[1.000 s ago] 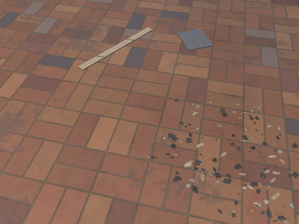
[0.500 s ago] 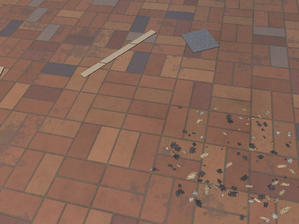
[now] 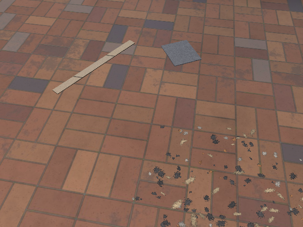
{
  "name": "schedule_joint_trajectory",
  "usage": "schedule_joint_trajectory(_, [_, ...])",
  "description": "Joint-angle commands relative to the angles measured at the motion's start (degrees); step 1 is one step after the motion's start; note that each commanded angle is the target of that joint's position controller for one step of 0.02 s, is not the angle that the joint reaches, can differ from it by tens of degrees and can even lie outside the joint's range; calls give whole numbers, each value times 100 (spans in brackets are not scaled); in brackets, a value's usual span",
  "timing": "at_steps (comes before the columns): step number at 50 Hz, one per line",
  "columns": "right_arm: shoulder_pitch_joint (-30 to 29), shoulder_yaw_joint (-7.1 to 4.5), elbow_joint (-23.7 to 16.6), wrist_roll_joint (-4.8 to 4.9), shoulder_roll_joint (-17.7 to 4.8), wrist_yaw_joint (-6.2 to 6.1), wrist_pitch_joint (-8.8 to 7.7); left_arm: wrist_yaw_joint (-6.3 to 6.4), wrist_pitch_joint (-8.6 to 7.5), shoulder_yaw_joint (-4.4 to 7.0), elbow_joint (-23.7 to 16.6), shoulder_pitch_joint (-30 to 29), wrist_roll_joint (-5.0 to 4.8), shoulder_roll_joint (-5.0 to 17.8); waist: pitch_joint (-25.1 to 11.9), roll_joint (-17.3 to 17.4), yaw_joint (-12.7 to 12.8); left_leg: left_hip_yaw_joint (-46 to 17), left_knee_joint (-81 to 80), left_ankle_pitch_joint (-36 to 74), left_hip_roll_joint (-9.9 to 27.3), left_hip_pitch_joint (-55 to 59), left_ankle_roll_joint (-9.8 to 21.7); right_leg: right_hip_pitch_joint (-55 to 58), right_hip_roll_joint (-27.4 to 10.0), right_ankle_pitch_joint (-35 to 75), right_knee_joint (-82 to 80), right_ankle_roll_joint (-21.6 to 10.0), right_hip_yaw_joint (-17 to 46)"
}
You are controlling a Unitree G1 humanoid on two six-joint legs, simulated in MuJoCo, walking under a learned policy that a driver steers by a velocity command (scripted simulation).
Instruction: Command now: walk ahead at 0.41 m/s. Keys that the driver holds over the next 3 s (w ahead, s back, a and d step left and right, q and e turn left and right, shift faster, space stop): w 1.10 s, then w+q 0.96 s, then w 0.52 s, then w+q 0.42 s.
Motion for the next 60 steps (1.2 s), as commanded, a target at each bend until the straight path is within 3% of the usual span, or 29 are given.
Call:
schedule_joint_trajectory(1, [-174, -245, -315, 31, -1153, -28, -71, -23, -45, -30, -393, -603, -12, 194, 163, 650, 16, -911, -913, -50, 1296, -433, 968, 233, 109, 594, -858, 147, -193])
schedule_joint_trajectory(5, [-68, -268, -251, 121, -1160, 1, -28, -74, -49, 4, -451, -728, -59, 429, 260, 667, 119, -915, -684, -261, 1544, -381, 826, 613, 112, 847, -1342, -23, -147])
schedule_joint_trajectory(7, [-139, -248, -275, 111, -1098, -4, 14, -75, -46, 90, -281, -216, -57, 574, 154, 604, 459, -788, -188, -94, 1489, -505, 659, 1332, 208, 671, -1488, -177, -232])
schedule_joint_trajectory(8, [-152, -188, -294, 69, -935, -6, 25, -45, -43, 210, -56, 490, -75, 769, -130, 506, 786, -575, 607, 514, 1273, -705, 524, 2166, 300, 483, -1580, -312, -250])
schedule_joint_trajectory(9, [-116, -56, -395, -28, -576, 5, 30, 5, -47, 369, 148, 1397, -50, 1209, -703, -282, 1127, -69, 2450, 361, 811, -1310, 259, 3283, -479, -83, -1954, -635, 745])
schedule_joint_trajectory(10, [192, 95, -635, -41, -36, 6, -70, -35, -25, 480, 291, 1916, 11, 1813, -1244, -2015, 963, 181, 4503, -1755, -123, -3150, -62, 4608, -1707, -1436, -2984, -1510, 3489])
schedule_joint_trajectory(11, [34, -40, -591, 81, -625, -2, -153, -97, -105, 315, 220, 1666, 25, 1258, -1016, -1257, 963, -591, 5442, -2040, 82, -3740, 17, 4331, -1717, -2208, -3403, -1526, 4110])
schedule_joint_trajectory(12, [-258, -113, -679, 210, -908, 19, -219, -119, -169, 210, 75, 1140, 36, 935, -431, -941, 809, -651, 5619, -1516, 401, -4063, 216, 3837, -1557, -1915, -3367, -1304, 3359])
schedule_joint_trajectory(14, [-415, -135, -659, 106, -836, -31, -216, -166, -216, 101, -71, 513, 82, 582, -72, -458, 544, -543, 5155, -567, 831, -3701, 239, 3007, -1088, -529, -3472, -1105, 2191])
schedule_joint_trajectory(16, [-393, -148, -655, 52, -680, -12, -122, -167, -219, 56, -31, 462, 127, 445, -60, -513, 374, -510, 4745, -154, 979, -3188, 176, 2616, -813, 360, -3662, -1007, 1531])
schedule_joint_trajectory(20, [-910, -136, -866, -21, -508, 6, -3, -65, -216, 102, 183, 892, 89, 638, 115, -183, 413, -379, 3846, 488, 957, -3574, -67, 2688, -784, 1666, -3836, -1136, 990])
schedule_joint_trajectory(23, [-1464, -88, -1072, -17, -378, 45, -16, 16, -167, 88, 266, 1061, 77, 645, 236, -191, 524, -263, 2812, 1248, 861, -3522, -164, 2639, -615, 1852, -3932, -1047, 582])
schedule_joint_trajectory(29, [-2530, 16, -1445, 41, -285, 202, -88, 70, -66, 92, 569, 1743, 22, 650, 546, -142, 833, -29, 1563, 1685, 584, -3406, -35, 3217, -724, 2005, -3872, -1003, 302])
schedule_joint_trajectory(32, [-2739, 18, -1605, 67, -360, 315, -145, 104, 29, 142, 640, 1826, 7, 717, 545, -189, 743, -17, 1307, 1233, 499, -3402, 158, 3787, -971, 2683, -3491, -970, 304])
schedule_joint_trajectory(34, [-2325, -75, -1539, 60, -577, 323, -155, 122, 75, 190, 596, 1676, 18, 848, 183, -382, 431, 175, 1282, 815, 223, -2594, 323, 3938, -988, 4290, -2918, -867, 250])
schedule_joint_trajectory(35, [-1717, -176, -1384, 58, -759, 295, -148, 123, 114, 201, 575, 1584, 36, 881, -225, -483, 88, 324, 1259, 746, 27, -1743, 458, 3889, -886, 5239, -2210, -787, 150])
schedule_joint_trajectory(36, [-696, -310, -1074, 51, -1002, 242, -129, 121, 144, 159, 515, 1481, 63, 795, -827, -442, -386, 273, 1257, 987, 59, -276, 651, 3325, -622, 5265, -1068, -620, -20])
schedule_joint_trajectory(37, [380, -408, -848, -33, -1388, 168, -95, 121, 129, 66, 372, 1550, 170, 595, -1674, 236, -647, -1099, 1500, 966, 1216, 1643, 1017, 1861, -230, 3147, 771, -463, -188])
schedule_joint_trajectory(38, [522, -402, -734, -46, -1506, 209, -83, 24, -5, -152, 421, 2335, 102, -239, -2427, 1699, -110, -3978, 735, -295, 2443, 3290, 1967, -296, 905, -1671, 2611, -160, 203])
schedule_joint_trajectory(39, [344, -262, -758, 16, -976, 206, -86, -9, -158, -9, 413, 1780, -63, 431, -1940, 1050, -358, -4078, 257, -873, 2234, 2919, 1711, -916, 643, -1896, 3189, -280, 850])
schedule_joint_trajectory(40, [-185, -201, -846, 13, -804, 183, -112, -22, -254, 79, 203, 1203, -213, 704, -1024, 865, -239, -3165, 66, -566, 2074, 2045, 1480, -1217, 356, -1384, 3164, -355, 677])
schedule_joint_trajectory(41, [-619, -161, -922, -22, -694, 191, -147, 22, -286, 81, 148, 927, -202, 676, -564, 310, -31, -2523, -134, 83, 1873, 1122, 1357, -984, 46, -829, 2866, -336, 514])
schedule_joint_trajectory(42, [-849, -125, -945, -78, -551, 212, -177, 61, -259, 130, 146, 824, -106, 632, -258, 189, 146, -2036, -289, 618, 1671, 444, 1279, -744, -126, -524, 2541, -288, 449])
schedule_joint_trajectory(43, [-918, -91, -925, -138, -457, 224, -201, 64, -189, 135, 167, 982, -62, 512, -251, 335, 343, -1734, -449, 836, 1530, 52, 1226, -372, -275, -328, 2358, -268, 492])
schedule_joint_trajectory(46, [-766, -110, -783, -81, -574, 210, -230, 84, -14, 108, 106, 955, -21, 227, -45, 422, 492, -1249, -824, 1081, 1425, -484, 1289, -293, -430, -150, 1744, -122, 383])
schedule_joint_trajectory(49, [-461, -160, -660, -79, -787, 86, -197, 90, 9, 113, -170, 261, 62, 268, 174, 354, 345, -926, -989, 1282, 1340, -427, 1254, -818, -468, 758, 757, 60, 299])
schedule_joint_trajectory(53, [-86, -160, -525, -22, -861, 15, -143, 11, -61, 36, -393, -558, 40, 119, 264, 369, 82, -394, -993, 1322, 1049, -369, 979, -471, -178, 1998, -789, 66, 17])
schedule_joint_trajectory(57, [431, -170, -284, 43, -875, 6, -47, -97, -100, 3, -665, -1259, -14, 180, 426, 366, -119, -578, -698, 1282, 1336, 329, 965, -590, -16, 1877, -1437, 2, 56])
schedule_joint_trajectory(60, [402, -233, -274, 67, -1013, -46, 57, -175, -183, 73, -746, -1157, -24, 423, 310, 495, 124, -900, -209, 1666, 1606, 785, 849, -267, 97, 1294, -1777, -139, 161])
Next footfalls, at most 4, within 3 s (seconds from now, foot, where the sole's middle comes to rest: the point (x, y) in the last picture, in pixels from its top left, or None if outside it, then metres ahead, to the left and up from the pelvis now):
0.18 right None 0.21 -0.16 -0.79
0.72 left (139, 213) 0.56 0.05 -0.79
1.26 right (184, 153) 0.86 -0.20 -0.79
1.80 left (125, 122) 1.09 0.11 -0.79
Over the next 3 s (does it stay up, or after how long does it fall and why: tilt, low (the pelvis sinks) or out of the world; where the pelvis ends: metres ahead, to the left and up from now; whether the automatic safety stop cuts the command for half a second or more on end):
stays up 1.54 0.34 -0.01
